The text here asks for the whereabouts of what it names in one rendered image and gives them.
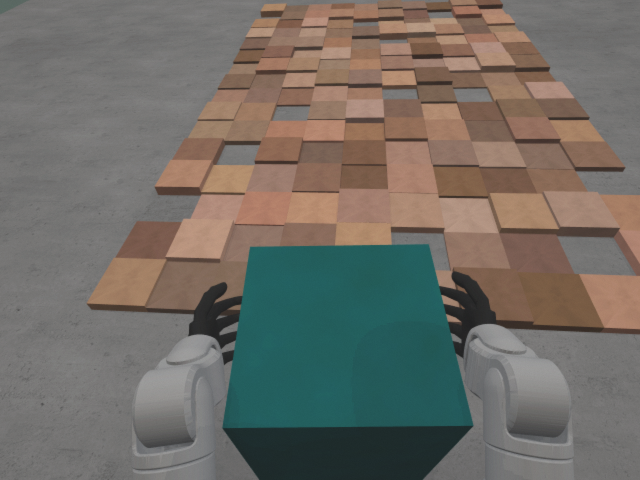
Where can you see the left robot forearm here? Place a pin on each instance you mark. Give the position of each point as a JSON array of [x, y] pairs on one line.
[[172, 414]]

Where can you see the right robot hand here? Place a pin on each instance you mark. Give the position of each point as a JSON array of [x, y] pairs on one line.
[[477, 309]]

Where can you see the carton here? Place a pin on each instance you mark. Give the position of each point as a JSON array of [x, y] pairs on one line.
[[344, 367]]

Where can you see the left robot hand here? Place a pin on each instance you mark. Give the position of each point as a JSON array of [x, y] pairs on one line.
[[206, 313]]

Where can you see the right robot forearm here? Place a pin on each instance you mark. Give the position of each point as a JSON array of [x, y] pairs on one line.
[[527, 420]]

